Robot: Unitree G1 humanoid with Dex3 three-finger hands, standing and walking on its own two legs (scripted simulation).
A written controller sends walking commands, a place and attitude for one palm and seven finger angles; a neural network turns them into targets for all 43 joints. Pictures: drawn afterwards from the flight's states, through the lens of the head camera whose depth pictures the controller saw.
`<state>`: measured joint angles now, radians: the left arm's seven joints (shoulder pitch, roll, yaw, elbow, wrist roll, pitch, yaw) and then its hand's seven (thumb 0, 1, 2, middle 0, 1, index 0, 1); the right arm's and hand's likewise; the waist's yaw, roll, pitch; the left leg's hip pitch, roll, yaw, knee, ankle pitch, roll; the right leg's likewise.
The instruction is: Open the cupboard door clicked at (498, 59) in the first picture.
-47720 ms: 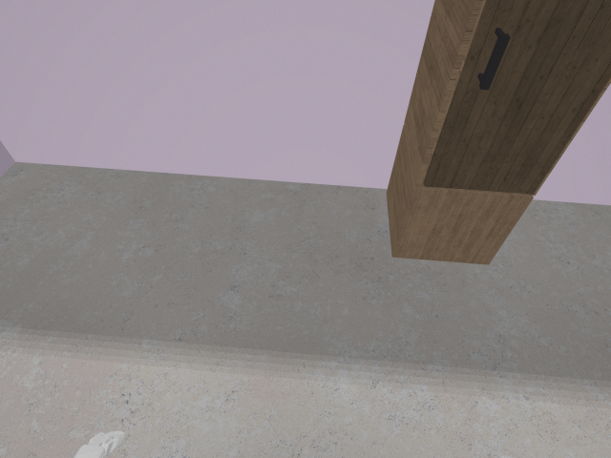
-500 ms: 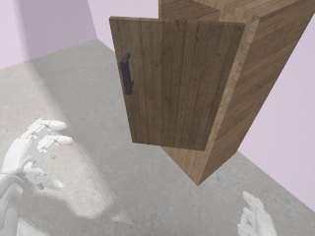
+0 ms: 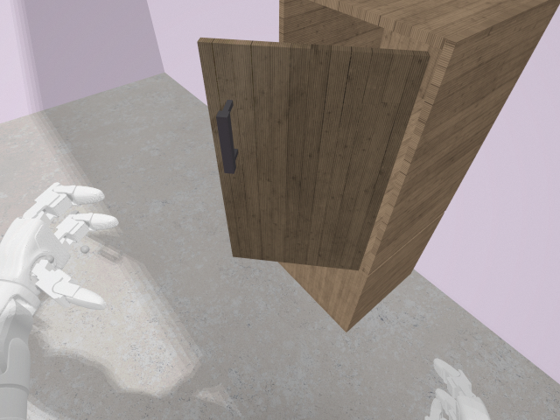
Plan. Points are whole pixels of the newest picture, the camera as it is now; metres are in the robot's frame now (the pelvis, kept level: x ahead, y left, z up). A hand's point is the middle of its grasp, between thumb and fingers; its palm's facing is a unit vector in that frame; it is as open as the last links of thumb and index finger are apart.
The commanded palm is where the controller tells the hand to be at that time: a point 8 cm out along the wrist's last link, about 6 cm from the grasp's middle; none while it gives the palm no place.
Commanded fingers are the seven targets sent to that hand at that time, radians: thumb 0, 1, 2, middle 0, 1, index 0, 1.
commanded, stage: raise the hand with hooked fingers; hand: left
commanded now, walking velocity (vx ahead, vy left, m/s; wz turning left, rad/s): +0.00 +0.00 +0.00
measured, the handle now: (229, 137) +0.56 +0.14 +0.10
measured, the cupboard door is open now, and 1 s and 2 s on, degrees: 43 43 43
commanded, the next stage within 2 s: move the hooked fingers beside the handle in 0.22 s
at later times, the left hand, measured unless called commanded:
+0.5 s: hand (95, 239) +0.31 +0.27 +0.12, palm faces -0.02 -1.00 -0.03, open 14.0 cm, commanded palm +0.29 +0.32 +0.12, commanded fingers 0.00 -0.50 0.30 -0.30 -1.20 -0.30 -1.20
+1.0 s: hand (129, 201) +0.38 +0.25 +0.12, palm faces -0.01 -1.00 -0.01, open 14.0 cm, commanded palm +0.36 +0.30 +0.12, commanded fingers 0.00 -0.50 0.30 -0.30 -1.20 -0.30 -1.20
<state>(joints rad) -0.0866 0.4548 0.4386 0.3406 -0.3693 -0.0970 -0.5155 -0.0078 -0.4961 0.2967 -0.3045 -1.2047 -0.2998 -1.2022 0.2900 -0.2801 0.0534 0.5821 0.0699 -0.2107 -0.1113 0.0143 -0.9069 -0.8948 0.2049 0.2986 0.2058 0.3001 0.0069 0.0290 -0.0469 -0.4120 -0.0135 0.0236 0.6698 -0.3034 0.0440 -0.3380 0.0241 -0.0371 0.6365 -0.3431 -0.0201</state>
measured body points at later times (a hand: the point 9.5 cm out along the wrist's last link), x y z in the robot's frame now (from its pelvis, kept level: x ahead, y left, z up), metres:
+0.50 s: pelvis +0.00 +0.00 +0.00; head +0.02 +0.00 +0.45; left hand +0.30 +0.32 +0.12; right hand +0.18 -0.24 -0.07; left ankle +0.03 +0.09 -0.72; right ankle -0.01 -0.11 -0.72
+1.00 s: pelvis +0.01 -0.01 +0.00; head +0.05 -0.01 +0.45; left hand +0.37 +0.31 +0.12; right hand +0.12 -0.28 -0.10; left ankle +0.03 +0.09 -0.72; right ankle -0.01 -0.11 -0.72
